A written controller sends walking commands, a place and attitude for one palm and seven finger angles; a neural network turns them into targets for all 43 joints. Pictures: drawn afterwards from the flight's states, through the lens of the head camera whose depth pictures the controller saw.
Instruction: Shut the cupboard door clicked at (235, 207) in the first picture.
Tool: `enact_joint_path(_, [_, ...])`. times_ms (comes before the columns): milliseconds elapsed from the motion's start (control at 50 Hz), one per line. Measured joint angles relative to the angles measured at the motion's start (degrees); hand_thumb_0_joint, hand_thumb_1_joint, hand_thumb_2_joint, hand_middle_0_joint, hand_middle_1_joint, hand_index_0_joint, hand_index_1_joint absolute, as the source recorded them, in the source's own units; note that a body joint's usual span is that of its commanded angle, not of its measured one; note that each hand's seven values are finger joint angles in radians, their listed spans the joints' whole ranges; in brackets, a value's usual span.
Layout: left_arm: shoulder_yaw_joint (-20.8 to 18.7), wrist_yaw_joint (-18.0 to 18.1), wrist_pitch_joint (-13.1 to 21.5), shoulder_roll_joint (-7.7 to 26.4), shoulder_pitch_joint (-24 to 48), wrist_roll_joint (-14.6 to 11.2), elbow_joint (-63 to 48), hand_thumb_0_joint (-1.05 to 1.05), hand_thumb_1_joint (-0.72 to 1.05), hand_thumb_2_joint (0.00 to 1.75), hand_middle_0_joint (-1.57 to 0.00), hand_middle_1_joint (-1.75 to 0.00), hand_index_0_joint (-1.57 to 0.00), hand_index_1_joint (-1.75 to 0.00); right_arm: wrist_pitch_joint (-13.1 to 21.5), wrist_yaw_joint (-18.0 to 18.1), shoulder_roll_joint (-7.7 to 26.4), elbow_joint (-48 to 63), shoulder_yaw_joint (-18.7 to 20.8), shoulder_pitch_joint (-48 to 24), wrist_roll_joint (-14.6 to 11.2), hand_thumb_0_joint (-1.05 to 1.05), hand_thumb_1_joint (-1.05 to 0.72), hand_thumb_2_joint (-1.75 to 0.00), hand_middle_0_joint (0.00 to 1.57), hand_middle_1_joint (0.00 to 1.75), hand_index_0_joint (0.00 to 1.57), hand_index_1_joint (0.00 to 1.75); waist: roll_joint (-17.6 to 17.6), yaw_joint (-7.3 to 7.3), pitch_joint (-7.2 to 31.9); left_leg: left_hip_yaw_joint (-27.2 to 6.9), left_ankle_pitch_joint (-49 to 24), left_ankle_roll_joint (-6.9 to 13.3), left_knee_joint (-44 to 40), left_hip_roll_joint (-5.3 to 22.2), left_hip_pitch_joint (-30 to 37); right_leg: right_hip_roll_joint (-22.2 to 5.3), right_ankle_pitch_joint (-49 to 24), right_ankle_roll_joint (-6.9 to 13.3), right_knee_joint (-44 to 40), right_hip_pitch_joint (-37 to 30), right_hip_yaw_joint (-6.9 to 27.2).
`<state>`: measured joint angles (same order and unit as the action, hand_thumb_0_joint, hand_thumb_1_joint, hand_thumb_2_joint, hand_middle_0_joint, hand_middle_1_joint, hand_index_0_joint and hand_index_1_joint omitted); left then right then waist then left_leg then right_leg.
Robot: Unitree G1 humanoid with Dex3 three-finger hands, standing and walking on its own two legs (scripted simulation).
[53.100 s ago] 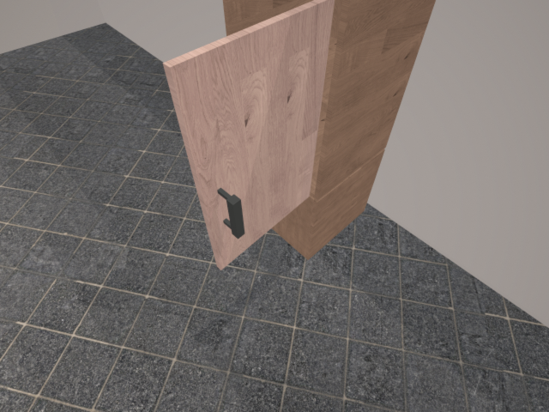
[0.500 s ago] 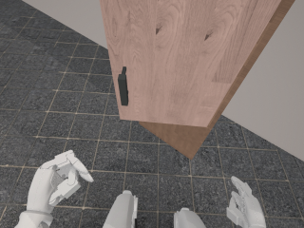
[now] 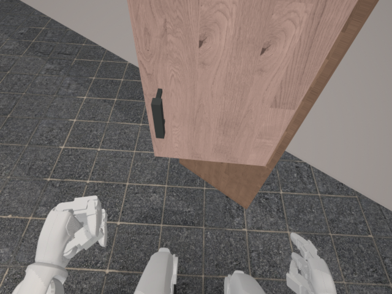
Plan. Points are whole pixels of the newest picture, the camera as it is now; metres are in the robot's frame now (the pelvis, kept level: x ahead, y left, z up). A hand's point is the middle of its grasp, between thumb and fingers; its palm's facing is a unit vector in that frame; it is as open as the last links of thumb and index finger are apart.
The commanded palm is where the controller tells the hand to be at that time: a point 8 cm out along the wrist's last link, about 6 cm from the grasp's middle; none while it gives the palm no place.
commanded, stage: raise the hand and make a fist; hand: left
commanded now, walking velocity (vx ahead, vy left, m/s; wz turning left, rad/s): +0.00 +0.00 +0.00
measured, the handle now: (160, 114) +0.52 +0.14 +0.02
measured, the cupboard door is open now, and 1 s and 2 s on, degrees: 33 33 33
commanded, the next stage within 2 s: bring the fist close to the handle in 0.36 s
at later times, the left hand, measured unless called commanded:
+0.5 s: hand (108, 227) +0.23 +0.18 +0.05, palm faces -0.02 -1.00 -0.04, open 3.1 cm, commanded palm +0.22 +0.22 +0.05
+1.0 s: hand (141, 183) +0.32 +0.14 +0.04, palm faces -0.05 -1.00 -0.02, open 3.1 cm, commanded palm +0.31 +0.18 +0.03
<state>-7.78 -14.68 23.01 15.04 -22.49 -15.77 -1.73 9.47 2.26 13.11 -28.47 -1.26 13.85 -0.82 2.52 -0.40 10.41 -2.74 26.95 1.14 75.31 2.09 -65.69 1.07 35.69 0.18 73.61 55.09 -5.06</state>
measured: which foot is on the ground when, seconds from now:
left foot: down 0.00-1.00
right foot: down 0.00-1.00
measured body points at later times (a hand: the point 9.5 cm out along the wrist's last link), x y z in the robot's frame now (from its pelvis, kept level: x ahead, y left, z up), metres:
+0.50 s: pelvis +0.01 -0.01 +0.00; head +0.07 +0.00 +0.44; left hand +0.22 +0.23 +0.05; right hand +0.20 -0.24 -0.08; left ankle +0.08 +0.10 -0.62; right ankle +0.01 -0.13 -0.62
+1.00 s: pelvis +0.00 -0.01 +0.00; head +0.09 +0.00 +0.44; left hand +0.32 +0.19 +0.04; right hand +0.16 -0.24 -0.10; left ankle +0.08 +0.10 -0.62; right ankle +0.01 -0.13 -0.62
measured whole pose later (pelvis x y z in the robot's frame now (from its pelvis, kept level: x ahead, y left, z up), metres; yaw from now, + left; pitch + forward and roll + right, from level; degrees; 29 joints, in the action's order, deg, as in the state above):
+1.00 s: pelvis +0.00 -0.01 +0.00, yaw +0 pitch +20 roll -3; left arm -3.2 -6.7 22.5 11.9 0.1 -10.3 14.3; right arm 5.8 0.7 13.4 -31.0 -1.2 14.2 -0.1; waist 2.5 1.4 10.9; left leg -1.6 27.1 0.8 75.4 2.1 -68.1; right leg 1.0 36.3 0.5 75.2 58.6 -3.8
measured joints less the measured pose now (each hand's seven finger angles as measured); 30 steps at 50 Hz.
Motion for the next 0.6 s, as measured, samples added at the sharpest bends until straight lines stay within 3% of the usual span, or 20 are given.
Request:
enact_joint_path(200, [-0.1, 0.4, 0.9, -0.4, -0.2, -0.5, 0.3, 0.01, 0.9, 0.9, -1.3, -1.5, -1.3, -1.5, -0.2, 0.2, 0.3, -0.8, 1.1, 0.6, -0.2, 0.01, -0.9, -0.9, 0.2, 0.3, 0.2, 0.3, 0.1, 0.31, 0.4, 0.3, 0.4, -0.5, 0.2, 0.4, -0.1, 0.3, 0.5, 0.4, 0.8, 0.6, 0.4])
enact_joint_path(600, [1.4, 0.3, 1.6, -1.3, 2.6, 0.1, 1.9, 0.01, 0.9, 0.9, -1.3, -1.5, -1.31, -1.5, -0.5, 0.2, 0.2, 0.2, 0.3, -1.0, 0.1, 0.01, -0.9, -0.9, 0.2, 0.3, 0.2, 0.3, 0.3, -0.47, 0.8, 0.0, 1.0, -0.7, 1.2, 0.2, -1.1, 0.2, 1.4, 0.7, 1.9, 1.5, 0.2])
